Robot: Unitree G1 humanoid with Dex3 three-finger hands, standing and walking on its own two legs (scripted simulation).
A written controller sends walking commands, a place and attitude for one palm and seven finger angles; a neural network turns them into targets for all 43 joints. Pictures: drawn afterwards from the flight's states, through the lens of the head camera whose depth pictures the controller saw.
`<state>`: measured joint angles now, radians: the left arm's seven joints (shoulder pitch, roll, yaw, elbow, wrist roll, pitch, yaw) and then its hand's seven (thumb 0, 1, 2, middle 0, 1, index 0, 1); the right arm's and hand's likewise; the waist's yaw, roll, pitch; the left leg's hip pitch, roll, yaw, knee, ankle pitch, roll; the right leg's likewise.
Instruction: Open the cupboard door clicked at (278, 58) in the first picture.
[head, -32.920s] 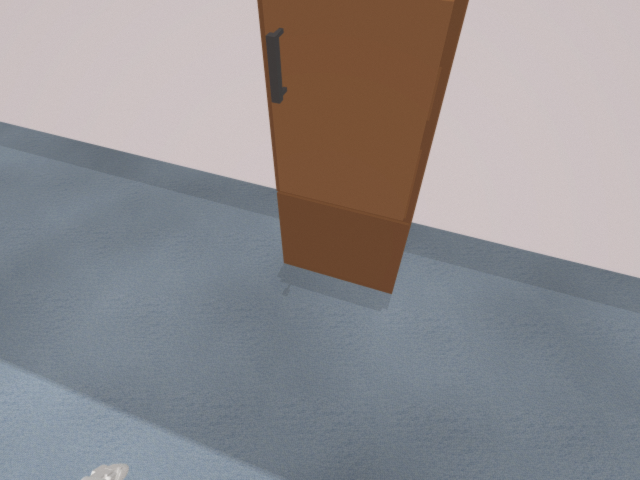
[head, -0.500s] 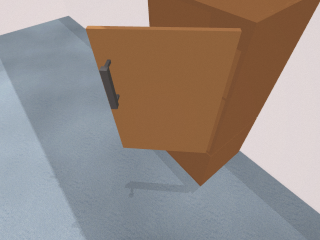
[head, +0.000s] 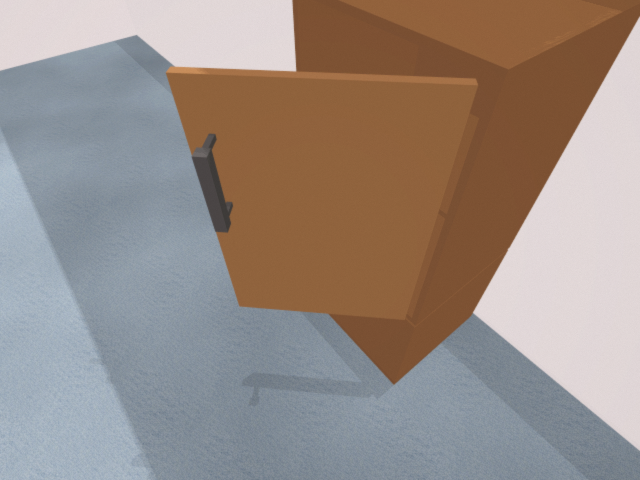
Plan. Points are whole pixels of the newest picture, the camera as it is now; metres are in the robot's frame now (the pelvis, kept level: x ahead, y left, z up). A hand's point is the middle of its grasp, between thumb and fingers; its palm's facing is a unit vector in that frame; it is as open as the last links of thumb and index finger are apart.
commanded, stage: look again from close up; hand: left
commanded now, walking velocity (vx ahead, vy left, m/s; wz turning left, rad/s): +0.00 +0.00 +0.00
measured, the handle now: (217, 184) +0.53 +0.20 +0.07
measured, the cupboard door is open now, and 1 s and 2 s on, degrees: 46 46 46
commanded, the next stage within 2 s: raise the hand with hooked fingers in 0.52 s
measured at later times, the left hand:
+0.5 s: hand out of the picture +0.04 +0.19 -0.17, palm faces +0.01 -0.97 -0.23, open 7.4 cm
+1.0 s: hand (157, 460) +0.16 +0.21 -0.04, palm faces -0.04 -1.00 -0.02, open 8.4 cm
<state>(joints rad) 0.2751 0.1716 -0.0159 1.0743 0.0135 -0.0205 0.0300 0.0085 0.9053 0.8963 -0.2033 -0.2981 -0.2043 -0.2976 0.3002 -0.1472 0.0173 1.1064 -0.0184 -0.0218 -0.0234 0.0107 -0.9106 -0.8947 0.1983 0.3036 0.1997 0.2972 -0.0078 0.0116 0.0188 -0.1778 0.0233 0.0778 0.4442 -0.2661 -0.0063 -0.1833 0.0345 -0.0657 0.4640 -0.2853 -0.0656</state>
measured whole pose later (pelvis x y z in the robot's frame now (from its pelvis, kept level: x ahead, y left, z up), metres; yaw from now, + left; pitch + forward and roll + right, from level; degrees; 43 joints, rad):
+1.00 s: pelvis -0.04 +0.01 -0.07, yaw +1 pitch +11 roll +1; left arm 0.31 0.22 0.21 0.29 -0.31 -0.54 -0.46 0.01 0.65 0.79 -0.22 -0.46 -0.22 -0.46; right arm 0.14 -0.28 -0.05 0.55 0.04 -0.25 -0.03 0.01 -0.90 -0.89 0.20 0.30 0.20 0.30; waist 0.01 -0.01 -0.11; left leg -0.74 0.01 0.06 1.00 -0.45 0.01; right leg -0.73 -0.01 -0.08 1.02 -0.48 -0.06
